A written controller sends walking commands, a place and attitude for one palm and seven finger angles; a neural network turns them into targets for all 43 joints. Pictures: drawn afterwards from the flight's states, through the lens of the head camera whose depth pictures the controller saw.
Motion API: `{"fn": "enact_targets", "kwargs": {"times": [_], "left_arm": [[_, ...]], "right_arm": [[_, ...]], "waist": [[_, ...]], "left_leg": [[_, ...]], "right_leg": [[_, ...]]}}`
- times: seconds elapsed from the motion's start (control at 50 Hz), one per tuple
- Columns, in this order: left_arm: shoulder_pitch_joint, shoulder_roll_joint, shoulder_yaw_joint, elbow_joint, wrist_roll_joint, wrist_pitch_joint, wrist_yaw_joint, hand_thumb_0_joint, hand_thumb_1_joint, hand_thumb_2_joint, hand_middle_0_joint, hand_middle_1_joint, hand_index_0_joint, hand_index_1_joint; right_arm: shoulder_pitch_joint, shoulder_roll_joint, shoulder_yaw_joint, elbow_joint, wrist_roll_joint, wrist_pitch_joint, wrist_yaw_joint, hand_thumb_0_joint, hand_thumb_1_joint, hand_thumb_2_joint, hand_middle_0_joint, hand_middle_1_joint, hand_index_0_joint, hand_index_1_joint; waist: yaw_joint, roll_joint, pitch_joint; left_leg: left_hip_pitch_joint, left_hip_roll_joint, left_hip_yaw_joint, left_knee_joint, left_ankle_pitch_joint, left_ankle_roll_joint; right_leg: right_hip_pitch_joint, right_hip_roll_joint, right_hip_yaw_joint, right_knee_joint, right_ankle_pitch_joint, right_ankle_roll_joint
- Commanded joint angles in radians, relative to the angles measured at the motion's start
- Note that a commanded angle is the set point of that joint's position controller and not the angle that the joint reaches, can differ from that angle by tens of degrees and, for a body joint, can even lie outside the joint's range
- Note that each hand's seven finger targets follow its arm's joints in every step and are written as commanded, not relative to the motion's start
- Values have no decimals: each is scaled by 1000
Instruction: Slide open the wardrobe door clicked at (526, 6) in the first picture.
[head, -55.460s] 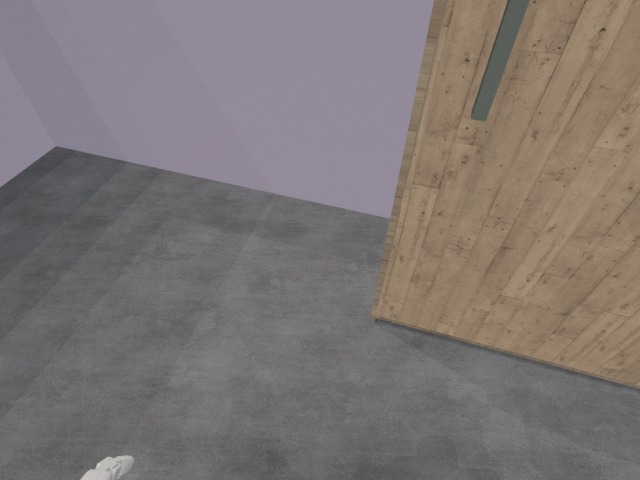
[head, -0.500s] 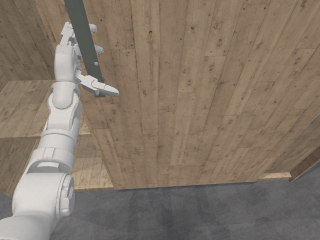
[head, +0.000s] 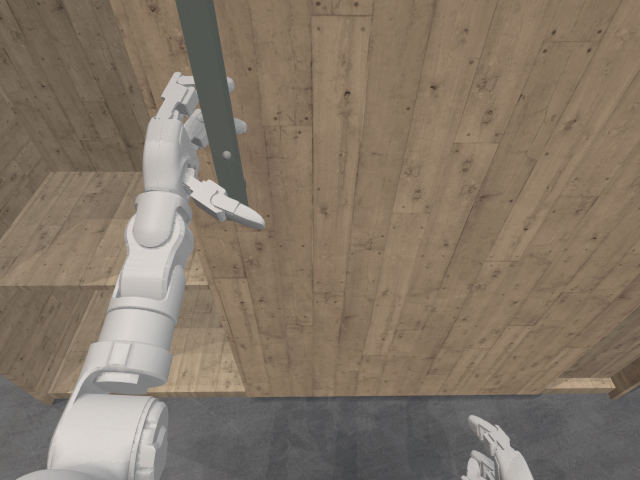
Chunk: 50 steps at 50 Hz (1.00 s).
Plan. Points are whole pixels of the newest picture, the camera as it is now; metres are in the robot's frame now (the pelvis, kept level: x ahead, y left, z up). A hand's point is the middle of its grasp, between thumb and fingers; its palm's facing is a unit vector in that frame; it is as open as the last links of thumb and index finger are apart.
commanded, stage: slip the hand off the handle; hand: left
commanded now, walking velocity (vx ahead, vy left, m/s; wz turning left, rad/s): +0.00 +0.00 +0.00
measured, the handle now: (221, 104) +0.45 +0.14 +0.26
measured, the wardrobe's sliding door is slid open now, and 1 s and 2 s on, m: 0.61 0.61 0.61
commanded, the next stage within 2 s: draw the hand back to the body in 0.94 s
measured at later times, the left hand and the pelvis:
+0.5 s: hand (179, 184) +0.35 +0.16 +0.22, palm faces +0.06 -1.00 -0.07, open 14.7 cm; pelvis +0.00 -0.01 +0.00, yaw +0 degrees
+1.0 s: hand (138, 258) +0.26 +0.17 +0.22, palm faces +0.09 -0.99 -0.09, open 14.7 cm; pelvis +0.00 -0.02 +0.00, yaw +2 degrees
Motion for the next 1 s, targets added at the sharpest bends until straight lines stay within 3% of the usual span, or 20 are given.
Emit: {"fn": "enact_targets", "kwargs": {"times": [0.0, 0.04, 0.12, 0.14, 0.22, 0.26, 0.3, 0.34, 0.36, 0.42, 0.44, 0.48, 0.52, 0.56, 0.62, 0.68, 0.72, 0.84, 0.92, 0.98], "left_arm": [[-432, 216, 127, -181, -3, -35, 53, 0, -550, 200, -250, -1150, -250, -1150], [-420, 265, 163, -205, 9, -43, 55, 0, -550, 200, -250, -1150, -250, -1150], [-375, 261, 166, -232, 1, -48, 33, 0, -550, 200, -250, -1150, -250, -1150], [-388, 247, 141, -230, 2, -47, 23, 0, -550, 200, -250, -1150, -250, -1150], [-416, 290, 162, -225, -8, -55, -11, 0, -550, 200, -250, -1150, -250, -1150], [-374, 239, 126, -294, -22, -69, -42, 0, -550, 200, -250, -1150, -250, -1150], [-314, 188, 93, -357, -48, -75, -71, 0, -550, 200, -250, -1150, -250, -1150], [-244, 206, 115, -390, -64, -75, -90, 0, -550, 200, -250, -1150, -250, -1150], [-165, 197, 121, -413, -71, -68, -99, 0, -550, 200, -250, -1150, -250, -1150], [-88, 220, 152, -432, -87, -29, -99, 0, -550, 200, -250, -1150, -250, -1150], [-96, 217, 148, -452, -88, -18, -96, 0, -550, 200, -250, -1150, -250, -1150], [-45, 223, 170, -512, -97, 3, -88, 0, -550, 200, -250, -1150, -250, -1150], [-43, 271, 213, -542, -98, 15, -74, 0, -550, 200, -250, -1150, -250, -1150], [-43, 234, 180, -609, -96, 9, -71, 0, -550, 200, -250, -1150, -250, -1150], [-41, 255, 188, -637, -98, -7, -79, 0, -550, 200, -250, -1150, -250, -1150], [5, 194, 122, -658, -100, -16, -112, 0, -550, 200, -250, -1150, -250, -1150], [46, 183, 103, -640, -109, 1, -133, 0, -550, 200, -250, -1150, -250, -1150], [186, 191, 145, -731, -151, 61, -161, 0, -550, 200, -250, -1150, -250, -1150], [281, 225, 207, -848, -166, 63, -142, 0, -550, 200, -250, -1150, -250, -1150], [272, 192, 171, -896, -155, 54, -130, 0, -550, 200, -250, -1150, -250, -1150]], "right_arm": [[-4, -144, -50, -118, 1, -24, -17, 0, -900, -900, 200, 300, 200, 300], [-8, -144, -50, -125, 0, -17, -21, 0, -900, -900, 200, 300, 200, 300], [-12, -140, -50, -135, 2, -11, -23, 0, -900, -900, 200, 300, 200, 300], [-14, -141, -48, -134, 4, -9, -24, 0, -900, -900, 200, 300, 200, 300], [-10, -154, -53, -131, 7, -8, -35, 0, -900, -900, 200, 300, 200, 300], [-15, -146, -56, -141, 11, -19, -30, 0, -900, -900, 200, 300, 200, 300], [-22, -145, -57, -151, 11, -31, -25, 0, -900, -900, 200, 300, 200, 300], [-21, -152, -62, -151, 14, -39, -23, 0, -900, -900, 200, 300, 200, 300], [-27, -151, -63, -158, 12, -42, -19, 0, -900, -900, 200, 300, 200, 300], [-46, -163, -63, -161, 17, -43, -20, 0, -900, -900, 200, 300, 200, 300], [-59, -161, -60, -161, 20, -43, -21, 0, -900, -900, 200, 300, 200, 300], [-82, -156, -55, -174, 19, -47, -22, 0, -900, -900, 200, 300, 200, 300], [-99, -159, -53, -174, 18, -45, -30, 0, -900, -900, 200, 300, 200, 300], [-117, -144, -46, -186, 18, -54, -30, 0, -900, -900, 200, 300, 200, 300], [-123, -146, -44, -180, 14, -64, -39, 0, -900, -900, 200, 300, 200, 300], [-125, -134, -34, -181, 14, -81, -39, 0, -900, -900, 200, 300, 200, 300], [-127, -140, -34, -182, 17, -85, -42, 0, -900, -900, 200, 300, 200, 300], [-148, -132, -21, -198, 16, -92, -43, 0, -900, -900, 200, 300, 200, 300], [-162, -130, -17, -208, 6, -97, -33, 0, -900, -900, 200, 300, 200, 300], [-162, -122, -11, -204, 2, -104, -26, 0, -900, -900, 200, 300, 200, 300]], "waist": [[4, -52, -252], [18, -30, -276], [32, -16, -299], [19, -20, -283], [4, -25, -255], [17, 36, -306], [25, 58, -339], [33, 17, -326], [47, 26, -317], [52, -34, -229], [43, -34, -197], [59, -36, -182], [59, -27, -166], [58, 2, -172], [47, 11, -175], [39, 41, -169], [35, 22, -149], [69, -2, -144], [94, -16, -165], [81, 5, -141]], "left_leg": [[61, 24, -26, -59, 278, -3], [65, 23, -24, -59, 294, -2], [77, 25, -23, -58, 323, -6], [73, 26, -25, -61, 316, -5], [65, 23, -22, -63, 250, 5], [103, 19, -23, -59, 294, 0], [138, 19, -28, -51, 335, -4], [134, 22, -29, -49, 360, -4], [133, 22, -26, -51, 360, -4], [77, 18, -22, -74, 268, 1], [67, 16, -18, -78, 236, 3], [56, 10, -13, -84, 194, 7], [55, 7, -11, -88, 154, 10], [65, 6, -11, -86, 141, 11], [83, 4, -9, -80, 120, 14], [93, -1, -13, -72, 125, 12], [97, 0, -16, -70, 110, 13], [79, -3, -26, -73, 142, 9], [86, -2, -29, -67, 193, 4], [83, -2, -31, -65, 202, 1]], "right_leg": [[130, 12, -22, -35, 242, -31], [155, 10, -16, -32, 256, -34], [179, 12, -17, -28, 278, -39], [170, 13, -18, -29, 276, -37], [154, 14, -11, -51, 227, -33], [172, 17, -14, -37, 257, -41], [174, 19, -18, -30, 284, -42], [183, 20, -25, -29, 302, -39], [188, 20, -25, -27, 305, -40], [182, 18, -31, -52, 247, -33], [165, 18, -29, -60, 219, -31], [179, 14, -23, -70, 183, -30], [172, 14, -17, -86, 131, -26], [168, 13, -14, -87, 107, -27], [161, 15, -8, -97, 81, -23], [150, 17, -14, -87, 93, -26], [134, 18, -14, -94, 82, -21], [176, 10, -27, -83, 123, -21], [214, 10, -30, -66, 178, -22], [195, 11, -35, -59, 183, -23]]}}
